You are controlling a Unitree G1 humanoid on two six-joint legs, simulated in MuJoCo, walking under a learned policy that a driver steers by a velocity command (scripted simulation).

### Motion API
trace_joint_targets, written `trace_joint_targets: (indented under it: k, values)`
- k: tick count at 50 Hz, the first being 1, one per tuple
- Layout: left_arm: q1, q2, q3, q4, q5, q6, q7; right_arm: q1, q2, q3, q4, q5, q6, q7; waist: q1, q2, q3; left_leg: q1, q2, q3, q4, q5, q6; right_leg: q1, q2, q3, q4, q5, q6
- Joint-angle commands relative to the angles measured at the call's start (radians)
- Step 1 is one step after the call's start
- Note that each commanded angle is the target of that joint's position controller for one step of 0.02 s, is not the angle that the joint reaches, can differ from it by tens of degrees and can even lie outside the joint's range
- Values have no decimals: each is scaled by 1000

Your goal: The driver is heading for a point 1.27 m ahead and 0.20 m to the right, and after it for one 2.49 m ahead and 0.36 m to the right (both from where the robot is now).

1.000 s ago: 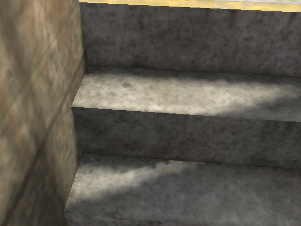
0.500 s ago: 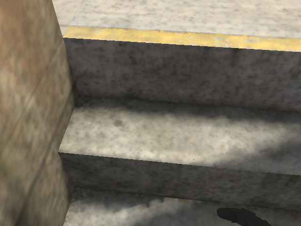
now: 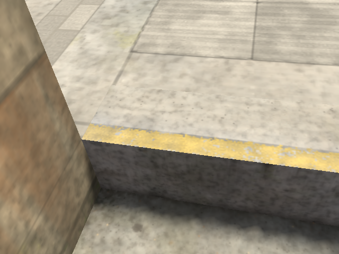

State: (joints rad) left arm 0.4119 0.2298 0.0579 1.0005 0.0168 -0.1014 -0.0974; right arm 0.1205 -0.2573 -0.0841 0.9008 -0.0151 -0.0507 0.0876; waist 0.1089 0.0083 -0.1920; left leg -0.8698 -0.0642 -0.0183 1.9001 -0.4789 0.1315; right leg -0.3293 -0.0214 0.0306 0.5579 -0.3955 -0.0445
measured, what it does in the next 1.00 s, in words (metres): climbs, turning right: left foot 0.22 m higher, then right foot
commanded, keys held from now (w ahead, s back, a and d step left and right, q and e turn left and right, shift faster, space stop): w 0.24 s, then no key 0.02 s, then e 0.60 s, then no key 0.14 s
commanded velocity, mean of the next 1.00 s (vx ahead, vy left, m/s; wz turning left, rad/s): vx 0.23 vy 0.00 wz -0.29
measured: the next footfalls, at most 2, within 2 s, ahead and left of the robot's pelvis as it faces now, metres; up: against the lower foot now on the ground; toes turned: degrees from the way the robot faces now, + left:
left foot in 0.30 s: +0.20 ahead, +0.11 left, +0.22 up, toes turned +7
right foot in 0.64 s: +0.16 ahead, -0.18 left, +0.22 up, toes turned -8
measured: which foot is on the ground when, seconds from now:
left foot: up 0.00-0.28, down 0.30-0.70, up 0.72-1.00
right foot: down 0.00-0.26, up 0.28-0.62, down 0.64-1.00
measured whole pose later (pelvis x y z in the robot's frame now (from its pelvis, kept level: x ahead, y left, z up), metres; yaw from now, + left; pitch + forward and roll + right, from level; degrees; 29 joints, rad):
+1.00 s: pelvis +0.14 -0.03 +0.22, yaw -19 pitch +7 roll +1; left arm 0.27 0.25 0.05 0.70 0.01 -0.06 0.03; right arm 0.09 -0.26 -0.02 0.59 -0.01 -0.06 0.02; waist 0.05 -0.01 -0.07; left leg -0.77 -0.03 -0.03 1.52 -0.48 -0.03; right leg -0.44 0.03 0.21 0.55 -0.24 0.01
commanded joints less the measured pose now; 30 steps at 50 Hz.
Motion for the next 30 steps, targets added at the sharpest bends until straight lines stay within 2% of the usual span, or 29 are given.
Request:
trace_joint_targets:
  k: [1,2,3,4,5,6,7,8,9,10,11,12,13,14,15,16,17,18,19,20,21,22,23,24,25,26,28,29,30]
  values:
    - [431,27,-20,148,24,43,-38,-315,57,34,-189,20,-41,-43,63,-165,147,-1025,-82,-80,702,-152,119,644,-326,386,-78,939,-271]
    - [355,-19,-42,156,39,51,-39,-290,104,67,-238,13,-29,-40,-15,-117,103,-1032,-39,-79,716,-206,129,565,-327,321,-98,908,-241]
    - [290,8,-43,160,43,62,-42,-225,134,98,-268,-1,-4,-22,-83,-119,108,-1062,-8,-76,766,-210,130,495,-356,316,-164,806,-264]
    - [114,21,-44,116,68,65,-43,-193,140,113,-290,-7,23,-9,-172,-13,100,-916,58,5,545,-81,127,291,-315,190,-285,559,-222]
    - [18,87,-8,15,6,-7,80,-389,233,140,-416,-26,30,-120,-131,-8,291,-543,67,137,392,30,30,-67,-249,109,-562,324,-128]
    - [-46,75,-44,38,-32,-27,119,-375,199,142,-440,10,63,-153,-171,17,345,-350,67,173,248,137,-2,-283,-187,36,-684,375,-107]
    - [-51,119,-42,33,-57,-44,144,-253,172,143,-431,57,97,-178,-215,-54,324,-108,73,236,108,113,4,-336,-203,-41,-765,766,-119]
    - [-71,132,-47,22,-102,-41,150,-129,131,149,-384,72,109,-184,-254,-16,242,199,53,253,-192,127,14,-329,-136,-155,-680,1213,-92]
    - [19,189,-31,29,-140,-58,162,18,121,140,-307,78,115,-190,-267,-110,47,401,-34,298,-258,99,15,-147,-155,-139,-518,1916,-124]
    - [28,283,0,32,-145,-82,166,178,101,126,-237,97,115,-203,-327,-202,-69,471,-50,283,-301,88,8,7,-188,-131,-330,2367,-120]
    - [81,247,11,29,-152,-99,150,236,76,122,-220,101,92,-213,-306,-263,-146,524,-30,171,-533,48,30,127,-202,-52,-102,2351,-113]
    - [233,159,-2,37,-148,-110,142,145,29,109,-193,98,66,-218,-228,-151,-274,704,-20,47,-736,23,91,45,-139,13,111,2244,-66]
    - [271,170,7,31,-131,-113,118,205,7,87,-166,63,61,-212,-239,-81,-364,835,27,-124,-992,-26,128,-1,-75,33,336,1839,-49]
    - [205,167,29,24,-78,-99,112,197,-37,58,-95,49,72,-191,-254,144,-347,795,93,-217,-1069,65,171,-58,65,9,810,828,-24]
    - [5,44,21,-90,-17,-82,109,203,-14,43,-20,-4,67,-169,-191,30,-125,687,139,-230,-1214,184,181,-278,88,126,1182,369,-18]
    - [-49,-100,-14,-165,-2,-67,123,227,-39,35,5,-43,46,-158,-164,-6,27,639,253,-323,-1250,480,199,-489,129,224,1446,257,-11]
    - [-40,-91,-8,-240,-6,-26,133,172,44,43,-17,-62,39,-167,-113,16,102,439,367,-467,-1461,1,172,-569,126,154,1587,205,-24]
    - [-125,-129,-29,-325,30,15,141,79,114,56,-7,-47,19,-165,-45,26,237,243,370,-512,-1494,-285,108,-635,75,184,1668,180,-39]
    - [-130,-172,-47,-352,45,57,147,29,115,57,1,-23,4,-151,20,18,346,115,333,-416,-1463,-411,56,-688,74,164,1647,184,-47]
    - [-198,-16,-49,-290,-15,118,41,-68,116,90,-116,-32,-57,8,-55,-19,268,142,333,-266,-1512,-266,56,-732,6,255,1544,92,-106]
    - [-117,-2,-31,-275,-19,128,23,-99,88,66,-91,0,-81,19,-2,-1,263,137,323,-211,-1545,-283,40,-734,10,203,1414,69,-97]
    - [-117,30,-19,-281,-23,127,20,-212,17,44,-150,-4,-76,21,44,23,228,27,310,-91,-1633,-257,10,-543,-2,142,1333,13,-97]
    - [-43,46,-9,-228,-25,131,15,-318,-47,27,-201,3,-81,12,89,23,182,-56,260,27,-1652,-225,-27,-334,-15,62,1158,19,-55]
    - [4,93,18,-181,-38,117,-5,-415,-119,7,-255,0,-96,-7,117,64,147,-113,228,111,-1676,-73,-55,-142,-22,4,1126,123,8]
    - [-7,112,35,-154,-44,104,-10,-416,-129,2,-279,-12,-99,-12,99,54,126,-57,235,139,-1659,11,-59,-70,-54,15,1053,192,63]
    - [-30,102,35,-142,-39,98,-7,-393,-120,3,-271,-15,-103,-15,69,27,116,65,252,168,-1619,85,-61,-76,-85,22,935,256,102]
    - [-191,36,9,-203,-9,90,11,-337,-81,11,-273,-11,-100,-20,-16,58,136,345,293,151,-1552,264,-34,-155,-123,19,588,249,112]
    - [-260,6,-3,-249,-1,77,26,-291,-94,5,-275,-7,-93,-30,-57,103,125,511,332,111,-1509,426,-2,-211,-106,-10,452,186,114]
    - [-302,21,-5,-284,-1,52,32,-185,-119,-11,-258,17,-74,-46,-114,52,106,713,322,109,-1434,575,34,-267,-27,-66,255,147,106]
Keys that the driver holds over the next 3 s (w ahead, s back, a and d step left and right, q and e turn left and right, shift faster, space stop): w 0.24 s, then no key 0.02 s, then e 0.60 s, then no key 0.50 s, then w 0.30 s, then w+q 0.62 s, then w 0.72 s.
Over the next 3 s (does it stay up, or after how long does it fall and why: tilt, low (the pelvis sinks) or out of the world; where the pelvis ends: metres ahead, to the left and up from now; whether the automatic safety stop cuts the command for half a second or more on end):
stays up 0.56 -0.23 0.66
